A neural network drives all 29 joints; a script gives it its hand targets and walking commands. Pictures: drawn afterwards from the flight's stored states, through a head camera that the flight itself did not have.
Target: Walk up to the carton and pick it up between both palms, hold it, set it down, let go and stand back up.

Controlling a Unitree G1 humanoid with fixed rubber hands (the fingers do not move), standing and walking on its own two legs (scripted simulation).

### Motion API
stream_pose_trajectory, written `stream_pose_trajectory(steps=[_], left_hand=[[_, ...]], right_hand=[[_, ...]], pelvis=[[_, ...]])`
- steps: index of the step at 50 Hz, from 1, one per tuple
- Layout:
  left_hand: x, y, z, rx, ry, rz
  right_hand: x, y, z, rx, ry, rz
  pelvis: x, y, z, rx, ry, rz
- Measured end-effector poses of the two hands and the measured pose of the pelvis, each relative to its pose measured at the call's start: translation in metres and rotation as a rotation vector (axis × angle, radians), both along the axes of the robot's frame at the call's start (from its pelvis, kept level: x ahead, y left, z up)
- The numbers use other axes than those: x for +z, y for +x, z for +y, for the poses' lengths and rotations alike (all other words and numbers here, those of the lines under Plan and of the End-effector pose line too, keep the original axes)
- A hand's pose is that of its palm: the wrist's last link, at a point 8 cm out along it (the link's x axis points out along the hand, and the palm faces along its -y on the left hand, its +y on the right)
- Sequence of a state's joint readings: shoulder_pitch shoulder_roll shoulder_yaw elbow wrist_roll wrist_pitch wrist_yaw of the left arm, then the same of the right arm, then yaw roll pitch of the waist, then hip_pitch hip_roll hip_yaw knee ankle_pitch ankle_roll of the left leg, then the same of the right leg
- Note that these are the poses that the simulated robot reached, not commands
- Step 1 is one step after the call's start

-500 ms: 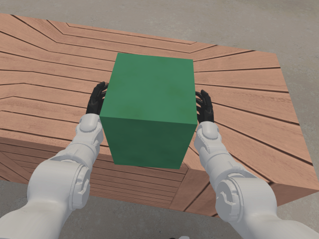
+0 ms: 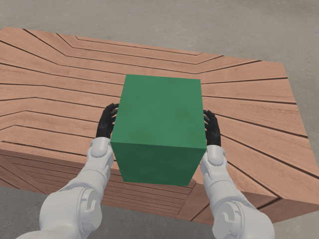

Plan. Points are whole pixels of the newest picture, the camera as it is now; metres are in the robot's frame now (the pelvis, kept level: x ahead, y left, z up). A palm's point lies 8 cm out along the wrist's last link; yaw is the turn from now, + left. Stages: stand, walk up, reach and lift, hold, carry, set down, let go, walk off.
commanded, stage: reach and lift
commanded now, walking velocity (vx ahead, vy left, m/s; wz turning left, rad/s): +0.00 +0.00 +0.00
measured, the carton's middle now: (159, 134) +0.40 -0.01 -0.01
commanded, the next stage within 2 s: none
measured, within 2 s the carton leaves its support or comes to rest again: leaves its support in 1.66 s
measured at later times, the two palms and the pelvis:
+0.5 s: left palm (105, 133) +0.39 +0.13 +0.02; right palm (212, 140) +0.36 -0.15 +0.02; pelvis +0.00 +0.00 +0.01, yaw +0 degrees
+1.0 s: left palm (105, 133) +0.39 +0.13 +0.02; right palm (212, 140) +0.36 -0.15 +0.02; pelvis +0.00 +0.00 +0.01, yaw +0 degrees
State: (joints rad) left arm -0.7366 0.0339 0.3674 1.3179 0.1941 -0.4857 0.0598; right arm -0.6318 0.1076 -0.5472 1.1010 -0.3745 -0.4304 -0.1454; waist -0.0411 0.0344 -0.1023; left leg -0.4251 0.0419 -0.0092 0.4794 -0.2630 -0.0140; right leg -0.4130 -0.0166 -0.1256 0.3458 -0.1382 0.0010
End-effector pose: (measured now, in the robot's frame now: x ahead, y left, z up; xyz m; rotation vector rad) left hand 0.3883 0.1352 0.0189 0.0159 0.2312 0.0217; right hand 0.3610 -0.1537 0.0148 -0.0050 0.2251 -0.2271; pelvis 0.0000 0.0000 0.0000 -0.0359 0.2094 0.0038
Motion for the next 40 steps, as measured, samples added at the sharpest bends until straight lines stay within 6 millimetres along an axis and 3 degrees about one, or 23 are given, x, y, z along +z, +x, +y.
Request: stream_pose_trajectory(steps=[40], left_hand=[[0.0007,-0.0005,-0.0003,-0.001,0.028,-0.009]], right_hand=[[0.0013,-0.0007,0.0,0.003,-0.031,-0.004]], pelvis=[[0.0058,0.0032,-0.0043,0.0,0.005,-0.005]])
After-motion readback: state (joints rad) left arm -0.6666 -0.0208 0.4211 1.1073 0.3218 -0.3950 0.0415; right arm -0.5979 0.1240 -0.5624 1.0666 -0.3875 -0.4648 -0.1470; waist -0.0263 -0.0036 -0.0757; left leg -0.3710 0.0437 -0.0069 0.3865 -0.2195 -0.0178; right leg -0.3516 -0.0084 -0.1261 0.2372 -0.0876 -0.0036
